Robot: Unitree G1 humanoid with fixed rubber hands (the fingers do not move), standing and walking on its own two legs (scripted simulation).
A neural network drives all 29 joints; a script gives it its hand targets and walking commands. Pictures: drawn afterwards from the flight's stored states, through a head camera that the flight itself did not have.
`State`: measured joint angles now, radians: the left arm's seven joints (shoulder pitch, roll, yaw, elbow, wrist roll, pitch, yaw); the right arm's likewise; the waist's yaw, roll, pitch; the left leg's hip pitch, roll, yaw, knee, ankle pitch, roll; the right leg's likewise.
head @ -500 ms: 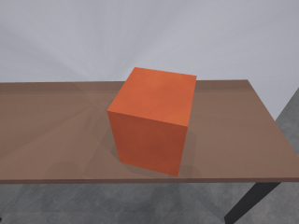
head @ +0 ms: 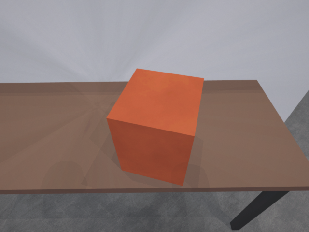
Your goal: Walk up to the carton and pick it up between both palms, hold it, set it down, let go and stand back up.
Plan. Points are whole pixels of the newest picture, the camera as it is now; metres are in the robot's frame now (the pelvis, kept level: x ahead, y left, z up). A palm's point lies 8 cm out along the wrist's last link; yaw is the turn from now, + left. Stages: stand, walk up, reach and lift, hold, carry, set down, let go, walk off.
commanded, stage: stand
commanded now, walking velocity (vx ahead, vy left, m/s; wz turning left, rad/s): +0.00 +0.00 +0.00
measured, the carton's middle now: (159, 127) +0.42 +0.00 +0.04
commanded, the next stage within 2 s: none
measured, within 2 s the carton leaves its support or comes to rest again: neither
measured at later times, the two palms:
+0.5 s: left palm out of the picture +0.06 +0.31 -0.11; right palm out of the picture +0.05 -0.30 -0.12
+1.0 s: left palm out of the picture +0.03 +0.30 -0.12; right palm out of the picture +0.05 -0.30 -0.11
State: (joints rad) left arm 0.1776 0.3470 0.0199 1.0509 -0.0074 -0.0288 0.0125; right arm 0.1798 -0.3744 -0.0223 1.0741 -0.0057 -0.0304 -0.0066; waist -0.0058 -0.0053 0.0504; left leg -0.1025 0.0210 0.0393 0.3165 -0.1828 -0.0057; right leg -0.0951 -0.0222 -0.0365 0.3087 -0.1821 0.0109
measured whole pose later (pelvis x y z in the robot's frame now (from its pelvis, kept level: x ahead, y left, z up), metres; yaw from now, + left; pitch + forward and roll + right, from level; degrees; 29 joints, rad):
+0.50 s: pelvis +0.00 +0.00 +0.00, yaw +0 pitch -3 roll +0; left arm 0.17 0.36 0.03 1.07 -0.01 -0.03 0.02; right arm 0.19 -0.36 -0.03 1.08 0.00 -0.03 -0.01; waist 0.00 0.00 0.04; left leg -0.08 0.02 0.04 0.31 -0.18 0.00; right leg -0.07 -0.03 -0.03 0.30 -0.18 0.01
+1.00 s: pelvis -0.01 +0.00 +0.00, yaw +0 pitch -3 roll +0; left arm 0.20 0.34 0.01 1.08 0.00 -0.02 0.02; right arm 0.18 -0.35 -0.03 1.08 0.00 -0.02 -0.01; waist 0.00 -0.01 0.05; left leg -0.09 0.01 0.04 0.30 -0.17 0.00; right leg -0.08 -0.03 -0.03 0.30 -0.17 0.02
